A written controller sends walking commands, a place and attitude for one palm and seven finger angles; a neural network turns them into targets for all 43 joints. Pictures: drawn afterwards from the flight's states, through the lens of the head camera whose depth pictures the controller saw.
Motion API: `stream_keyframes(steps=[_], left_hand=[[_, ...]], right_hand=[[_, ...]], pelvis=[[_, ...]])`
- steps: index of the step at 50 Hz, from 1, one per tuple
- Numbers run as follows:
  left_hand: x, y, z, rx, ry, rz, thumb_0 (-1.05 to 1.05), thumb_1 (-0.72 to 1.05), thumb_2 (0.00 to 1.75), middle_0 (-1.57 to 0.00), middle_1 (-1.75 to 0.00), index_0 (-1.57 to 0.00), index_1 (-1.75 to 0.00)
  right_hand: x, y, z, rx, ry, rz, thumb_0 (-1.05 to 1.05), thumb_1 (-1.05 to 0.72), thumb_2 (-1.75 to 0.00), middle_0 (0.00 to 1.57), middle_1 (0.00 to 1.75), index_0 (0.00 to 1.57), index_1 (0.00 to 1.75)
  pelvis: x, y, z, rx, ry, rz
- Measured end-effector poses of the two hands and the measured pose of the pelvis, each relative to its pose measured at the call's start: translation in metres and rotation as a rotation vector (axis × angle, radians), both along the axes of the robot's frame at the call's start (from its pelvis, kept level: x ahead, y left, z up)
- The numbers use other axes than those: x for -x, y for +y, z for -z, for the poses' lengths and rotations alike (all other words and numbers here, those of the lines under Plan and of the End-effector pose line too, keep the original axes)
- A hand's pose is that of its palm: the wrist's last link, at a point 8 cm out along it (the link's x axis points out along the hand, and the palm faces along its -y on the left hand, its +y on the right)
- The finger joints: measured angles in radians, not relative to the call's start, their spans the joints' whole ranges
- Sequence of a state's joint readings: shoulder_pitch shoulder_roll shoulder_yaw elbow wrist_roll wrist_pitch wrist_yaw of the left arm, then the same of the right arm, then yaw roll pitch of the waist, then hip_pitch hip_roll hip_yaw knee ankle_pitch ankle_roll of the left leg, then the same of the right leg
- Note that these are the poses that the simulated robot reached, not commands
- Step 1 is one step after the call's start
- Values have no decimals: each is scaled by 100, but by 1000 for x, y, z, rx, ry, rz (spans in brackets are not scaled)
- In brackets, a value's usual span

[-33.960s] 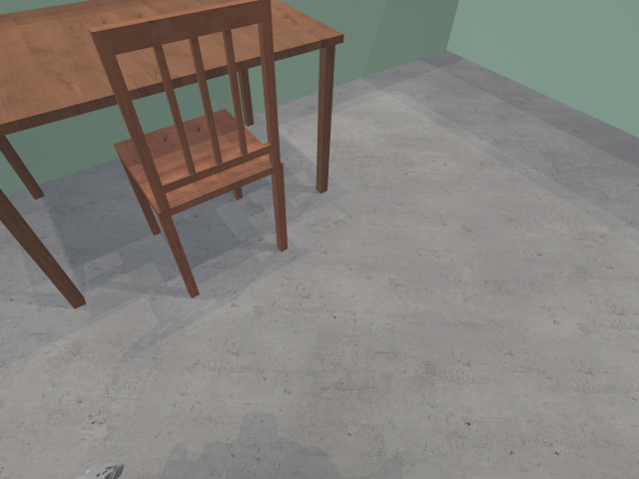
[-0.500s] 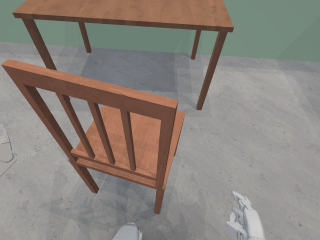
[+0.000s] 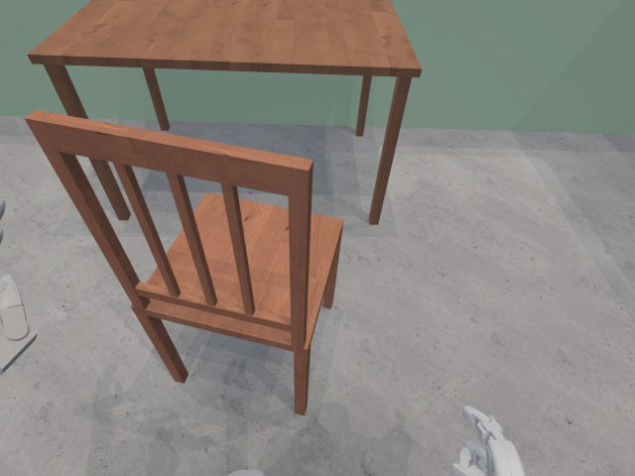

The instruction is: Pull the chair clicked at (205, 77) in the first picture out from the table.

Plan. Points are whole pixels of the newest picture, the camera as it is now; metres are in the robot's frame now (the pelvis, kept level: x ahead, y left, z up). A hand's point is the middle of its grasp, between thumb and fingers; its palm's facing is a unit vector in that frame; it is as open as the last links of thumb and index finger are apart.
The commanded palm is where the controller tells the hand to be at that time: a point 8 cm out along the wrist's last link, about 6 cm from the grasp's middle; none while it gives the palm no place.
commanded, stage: stop stepping back and stand still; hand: left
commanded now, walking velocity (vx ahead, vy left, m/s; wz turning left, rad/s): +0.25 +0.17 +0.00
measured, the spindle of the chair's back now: (196, 248) +0.49 +0.25 -0.06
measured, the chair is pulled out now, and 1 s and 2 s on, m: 0.58 0.58 0.58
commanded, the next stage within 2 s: let the arm hang, fingers relaxed in 0.50 s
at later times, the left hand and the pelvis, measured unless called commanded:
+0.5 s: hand out of the picture +0.16 +0.29 +0.16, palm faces +0.51 -0.77 -0.38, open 7.4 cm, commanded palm +0.10 +0.31 +0.18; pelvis -0.02 +0.01 +0.00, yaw +3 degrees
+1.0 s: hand out of the picture -0.02 +0.20 -0.17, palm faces +0.11 -0.98 -0.19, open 6.8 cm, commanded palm none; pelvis -0.02 +0.01 +0.01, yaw +4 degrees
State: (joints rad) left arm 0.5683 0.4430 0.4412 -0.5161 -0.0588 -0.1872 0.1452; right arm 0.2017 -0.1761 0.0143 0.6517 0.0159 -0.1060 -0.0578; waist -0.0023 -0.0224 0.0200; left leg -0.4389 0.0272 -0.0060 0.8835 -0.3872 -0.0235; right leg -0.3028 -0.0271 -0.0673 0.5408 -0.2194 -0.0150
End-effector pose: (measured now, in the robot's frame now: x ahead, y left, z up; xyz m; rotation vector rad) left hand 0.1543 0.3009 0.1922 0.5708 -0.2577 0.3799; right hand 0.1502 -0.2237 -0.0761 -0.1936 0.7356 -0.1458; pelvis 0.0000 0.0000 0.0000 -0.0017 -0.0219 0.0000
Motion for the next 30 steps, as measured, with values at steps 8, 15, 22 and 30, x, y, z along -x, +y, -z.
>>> stream_keyframes(steps=[8, 15, 22, 30], left_hand=[[28, 9, 18, 74, -17, -23, 1, 89, 90, -21, -30, -21, -31], [49, 17, -5, -31, -72, -45, 1, 89, 90, -21, -30, -21, -31], [48, 23, 9, 63, -62, -108, 1, 89, 90, -21, -30, -21, -31], [28, 16, 17, 95, -12, -60, 1, 89, 90, -21, -30, -21, -31]], right_hand=[[53, -27, -12, 125, 26, 48, 2, -91, -90, 20, 30, 20, 30], [59, -15, -7, 75, -3, 23, 2, -91, -90, 20, 30, 19, 30], [40, 7, 0, 23, -6, -26, 2, -91, -90, 20, 30, 20, 30], [12, 21, -16, 14, -59, -51, 2, -91, -90, 20, 30, 20, 30]], pelvis=[[20, 7, -1, 5, 1, -39], [26, 7, -1, 13, -2, -63], [26, 8, -2, 24, -5, -50], [17, 10, -7, 18, -3, -42]])
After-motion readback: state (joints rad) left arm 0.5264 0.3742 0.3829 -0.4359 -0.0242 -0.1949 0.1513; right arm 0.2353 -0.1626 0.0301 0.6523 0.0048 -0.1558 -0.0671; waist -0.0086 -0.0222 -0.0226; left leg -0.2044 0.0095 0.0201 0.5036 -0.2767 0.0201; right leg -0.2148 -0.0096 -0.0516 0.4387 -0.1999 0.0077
